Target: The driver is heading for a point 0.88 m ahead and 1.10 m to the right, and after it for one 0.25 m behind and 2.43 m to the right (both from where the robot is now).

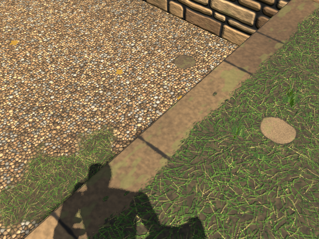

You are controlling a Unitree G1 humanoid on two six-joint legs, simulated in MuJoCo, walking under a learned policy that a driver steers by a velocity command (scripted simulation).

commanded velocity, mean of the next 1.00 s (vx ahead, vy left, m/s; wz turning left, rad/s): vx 0.05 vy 0.00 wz -0.92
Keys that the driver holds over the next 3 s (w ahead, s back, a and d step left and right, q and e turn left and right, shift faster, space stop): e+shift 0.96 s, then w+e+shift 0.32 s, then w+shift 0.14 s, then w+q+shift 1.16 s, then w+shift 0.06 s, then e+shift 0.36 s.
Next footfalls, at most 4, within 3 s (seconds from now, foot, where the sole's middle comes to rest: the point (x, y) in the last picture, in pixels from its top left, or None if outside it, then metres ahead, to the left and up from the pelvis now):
0.46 left None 0.29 0.10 -0.75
0.96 right None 0.07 -0.06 -0.75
1.38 left None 0.36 -0.15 -0.75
1.80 right None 0.17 -0.57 -0.75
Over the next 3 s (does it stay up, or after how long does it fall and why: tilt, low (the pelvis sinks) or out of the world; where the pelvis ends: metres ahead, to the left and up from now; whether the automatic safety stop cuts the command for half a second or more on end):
stays up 0.89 -1.08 0.03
